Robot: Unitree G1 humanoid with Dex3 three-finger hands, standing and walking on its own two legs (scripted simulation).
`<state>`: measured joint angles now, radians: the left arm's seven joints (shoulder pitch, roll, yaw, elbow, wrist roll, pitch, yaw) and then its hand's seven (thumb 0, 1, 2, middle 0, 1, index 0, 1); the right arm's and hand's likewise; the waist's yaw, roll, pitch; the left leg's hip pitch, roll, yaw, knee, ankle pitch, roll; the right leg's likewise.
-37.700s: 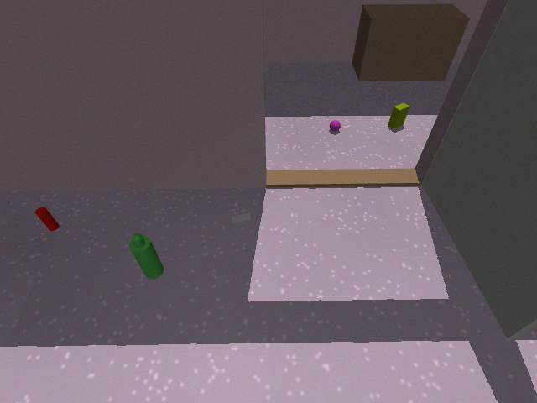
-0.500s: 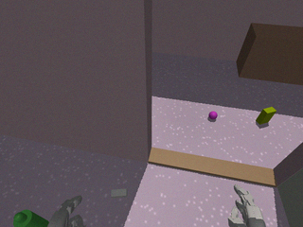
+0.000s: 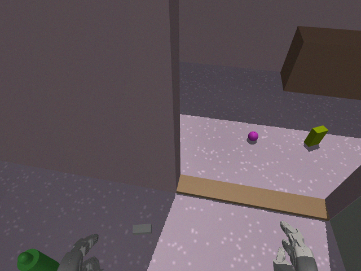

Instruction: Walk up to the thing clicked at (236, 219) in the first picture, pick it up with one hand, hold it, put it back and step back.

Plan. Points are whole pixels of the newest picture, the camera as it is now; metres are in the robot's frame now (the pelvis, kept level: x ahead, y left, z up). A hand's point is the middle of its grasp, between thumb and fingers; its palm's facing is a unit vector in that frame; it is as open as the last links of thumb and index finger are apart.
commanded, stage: home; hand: left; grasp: from above
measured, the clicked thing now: (142, 229) +0.48 +0.21 -0.70
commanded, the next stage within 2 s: stand in 1.04 s
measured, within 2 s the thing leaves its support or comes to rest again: neither
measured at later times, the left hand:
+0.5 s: hand (102, 265) +0.18 +0.18 -0.05, palm faces +0.04 -0.98 -0.21, open 7.4 cm
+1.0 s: hand (101, 266) +0.17 +0.18 -0.05, palm faces +0.04 -0.98 -0.21, open 7.4 cm
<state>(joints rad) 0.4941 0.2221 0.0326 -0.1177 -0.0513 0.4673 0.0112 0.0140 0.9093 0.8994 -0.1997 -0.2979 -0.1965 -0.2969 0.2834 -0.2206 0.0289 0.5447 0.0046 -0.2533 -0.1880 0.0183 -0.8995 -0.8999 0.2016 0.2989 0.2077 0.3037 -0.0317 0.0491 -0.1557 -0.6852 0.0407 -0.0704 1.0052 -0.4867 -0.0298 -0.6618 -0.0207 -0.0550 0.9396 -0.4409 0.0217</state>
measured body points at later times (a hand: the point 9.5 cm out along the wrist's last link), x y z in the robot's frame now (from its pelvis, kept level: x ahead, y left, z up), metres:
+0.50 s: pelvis +0.02 +0.00 +0.00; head +0.03 +0.00 +0.45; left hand +0.17 +0.23 -0.03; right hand +0.18 -0.25 -0.06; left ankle +0.01 +0.13 -0.68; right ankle +0.02 -0.14 -0.68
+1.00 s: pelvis +0.02 +0.00 +0.00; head +0.04 +0.01 +0.45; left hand +0.17 +0.24 -0.03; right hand +0.18 -0.24 -0.06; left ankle +0.01 +0.13 -0.68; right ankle +0.02 -0.14 -0.68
